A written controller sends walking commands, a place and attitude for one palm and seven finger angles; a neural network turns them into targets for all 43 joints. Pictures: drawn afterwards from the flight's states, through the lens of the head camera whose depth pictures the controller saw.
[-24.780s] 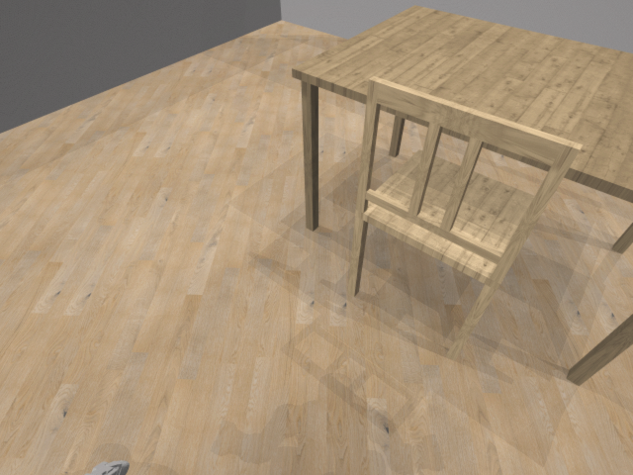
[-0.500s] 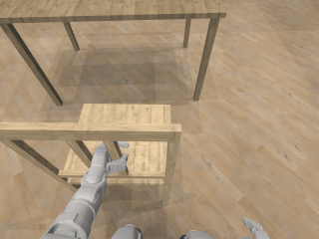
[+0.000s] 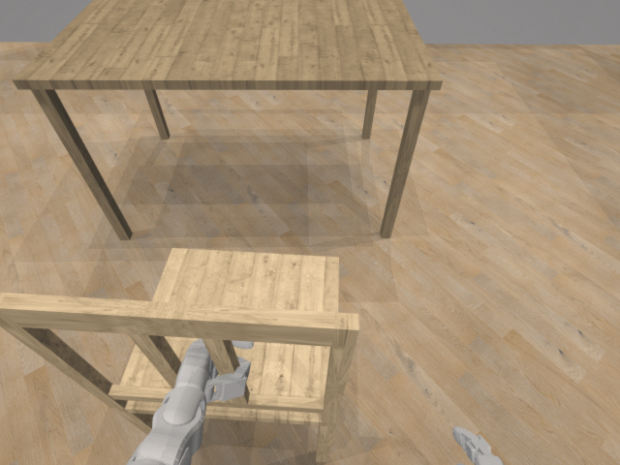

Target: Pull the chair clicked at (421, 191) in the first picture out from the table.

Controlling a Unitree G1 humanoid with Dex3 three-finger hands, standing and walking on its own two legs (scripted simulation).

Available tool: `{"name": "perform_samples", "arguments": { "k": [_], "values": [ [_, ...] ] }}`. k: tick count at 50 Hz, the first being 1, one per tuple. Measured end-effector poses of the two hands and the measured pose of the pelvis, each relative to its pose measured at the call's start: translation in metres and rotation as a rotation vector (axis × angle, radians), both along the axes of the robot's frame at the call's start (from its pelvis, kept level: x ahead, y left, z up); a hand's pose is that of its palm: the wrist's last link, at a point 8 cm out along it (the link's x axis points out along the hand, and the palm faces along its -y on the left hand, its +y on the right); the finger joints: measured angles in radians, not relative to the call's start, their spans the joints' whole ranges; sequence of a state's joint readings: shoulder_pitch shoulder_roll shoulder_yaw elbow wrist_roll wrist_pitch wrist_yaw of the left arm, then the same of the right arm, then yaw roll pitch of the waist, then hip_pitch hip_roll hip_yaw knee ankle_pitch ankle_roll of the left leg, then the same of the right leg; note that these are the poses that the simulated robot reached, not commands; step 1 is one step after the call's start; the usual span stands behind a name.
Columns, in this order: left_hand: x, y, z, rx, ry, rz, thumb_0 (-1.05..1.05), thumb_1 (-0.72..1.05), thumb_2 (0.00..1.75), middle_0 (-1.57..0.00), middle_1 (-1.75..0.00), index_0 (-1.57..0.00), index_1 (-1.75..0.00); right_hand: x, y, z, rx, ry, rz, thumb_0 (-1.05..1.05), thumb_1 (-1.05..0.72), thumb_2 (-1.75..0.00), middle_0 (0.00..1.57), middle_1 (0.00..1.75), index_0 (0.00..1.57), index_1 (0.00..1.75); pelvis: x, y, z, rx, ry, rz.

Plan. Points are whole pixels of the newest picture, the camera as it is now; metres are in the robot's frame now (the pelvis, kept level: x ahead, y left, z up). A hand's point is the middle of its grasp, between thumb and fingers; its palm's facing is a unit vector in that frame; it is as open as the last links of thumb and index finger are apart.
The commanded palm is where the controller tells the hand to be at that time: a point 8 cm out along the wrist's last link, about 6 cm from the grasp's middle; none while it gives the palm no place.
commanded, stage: stop walking, hand still on the chair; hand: left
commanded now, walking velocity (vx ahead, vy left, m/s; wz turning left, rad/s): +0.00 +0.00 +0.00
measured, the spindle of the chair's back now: (170, 367) +0.27 +0.23 -0.10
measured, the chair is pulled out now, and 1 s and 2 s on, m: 0.64 0.64 0.64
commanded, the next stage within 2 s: open the thumb and straighten the fingers in 0.32 s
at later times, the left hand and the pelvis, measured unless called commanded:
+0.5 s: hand (238, 375) +0.25 +0.12 -0.07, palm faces -0.01 -0.99 -0.10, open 6.0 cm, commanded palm +0.23 +0.17 -0.05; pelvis +0.02 -0.01 +0.00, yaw +1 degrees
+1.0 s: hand (229, 370) +0.26 +0.13 -0.08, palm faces -0.01 -0.99 -0.11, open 15.5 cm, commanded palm +0.25 +0.19 -0.06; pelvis +0.04 +0.00 -0.04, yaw +2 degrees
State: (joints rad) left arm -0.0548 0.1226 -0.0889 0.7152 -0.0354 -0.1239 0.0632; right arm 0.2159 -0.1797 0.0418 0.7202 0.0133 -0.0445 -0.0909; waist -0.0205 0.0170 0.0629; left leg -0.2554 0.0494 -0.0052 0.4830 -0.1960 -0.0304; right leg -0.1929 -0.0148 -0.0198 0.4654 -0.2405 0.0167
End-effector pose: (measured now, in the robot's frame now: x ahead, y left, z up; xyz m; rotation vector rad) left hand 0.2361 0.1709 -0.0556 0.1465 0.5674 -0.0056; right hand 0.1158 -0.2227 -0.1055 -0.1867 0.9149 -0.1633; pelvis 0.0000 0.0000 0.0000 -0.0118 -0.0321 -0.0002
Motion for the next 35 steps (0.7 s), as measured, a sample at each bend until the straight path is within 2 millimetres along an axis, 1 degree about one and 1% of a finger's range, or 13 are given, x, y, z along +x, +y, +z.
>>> {"name": "perform_samples", "arguments": {
  "k": [6,12,17,22,26,28,30,32,35],
  "values": [
    [0.0,0.0,0.0,-0.002,0.006,0.014,0.11,0.62,0.8,-0.29,-1.22,-0.5,-1.45,0.025,-0.014,0.008,-0.031,-0.039,0.004,0.01,-0.9,-0.9,0.2,0.3,0.21,0.3,0.01,-0.004,0.001,0.002,0.002,0.004],
    [0.0,-0.001,0.0,-0.005,0.009,0.027,0.12,0.61,0.8,-0.28,-1.22,-0.5,-1.45,0.04,-0.024,0.015,-0.05,-0.059,0.001,0.01,-0.9,-0.9,0.2,0.3,0.2,0.3,0.016,-0.007,0.001,0.002,0.002,0.011],
    [0.0,-0.001,0.001,-0.007,0.01,0.034,0.12,0.61,0.81,-0.28,-1.22,-0.5,-1.45,0.043,-0.024,0.015,-0.05,-0.053,0.0,0.01,-0.9,-0.9,0.2,0.3,0.2,0.3,0.019,-0.008,0.001,0.002,0.002,0.015],
    [0.0,-0.001,0.001,-0.008,0.011,0.035,0.13,0.61,0.81,-0.28,-1.22,-0.5,-1.45,0.04,-0.02,0.012,-0.039,-0.035,0.0,0.01,-0.9,-0.9,0.2,0.3,0.2,0.3,0.02,-0.008,0.001,0.002,0.003,0.017],
    [0.001,0.002,-0.001,-0.042,-0.001,0.037,0.12,0.58,0.79,-0.29,-1.27,-0.5,-1.45,0.038,-0.02,0.009,0.008,-0.058,-0.016,0.01,-0.9,-0.9,0.2,0.3,0.2,0.3,0.02,-0.008,-0.005,0.006,0.056,0.025],
    [0.001,0.004,-0.001,-0.046,-0.016,0.023,0.11,0.53,0.75,-0.32,-1.3,-0.5,-1.45,0.038,-0.022,0.006,0.013,-0.08,-0.02,0.01,-0.9,-0.9,0.2,0.3,0.2,0.3,0.02,-0.006,-0.01,0.006,0.079,0.023],
    [0.003,0.005,0.0,-0.041,-0.028,0.008,0.08,0.45,0.71,-0.34,-1.32,-0.5,-1.45,0.038,-0.024,0.003,0.009,-0.1,-0.022,0.01,-0.9,-0.9,0.2,0.3,0.2,0.3,0.02,-0.005,-0.015,0.007,0.101,0.019],
    [0.004,0.006,0.0,-0.037,-0.031,0.002,0.06,0.33,0.64,-0.36,-1.34,-0.5,-1.45,0.04,-0.026,-0.001,0.004,-0.114,-0.023,0.01,-0.9,-0.9,0.2,0.3,0.2,0.3,0.021,-0.003,-0.019,0.007,0.12,0.017],
    [0.007,0.008,-0.002,-0.032,-0.022,0.01,0.04,0.09,0.52,-0.39,-1.34,-0.49,-1.43,0.044,-0.027,-0.007,-0.006,-0.125,-0.022,0.01,-0.9,-0.9,0.2,0.3,0.2,0.3,0.023,0.0,-0.025,0.009,0.144,0.015]
  ]
}}
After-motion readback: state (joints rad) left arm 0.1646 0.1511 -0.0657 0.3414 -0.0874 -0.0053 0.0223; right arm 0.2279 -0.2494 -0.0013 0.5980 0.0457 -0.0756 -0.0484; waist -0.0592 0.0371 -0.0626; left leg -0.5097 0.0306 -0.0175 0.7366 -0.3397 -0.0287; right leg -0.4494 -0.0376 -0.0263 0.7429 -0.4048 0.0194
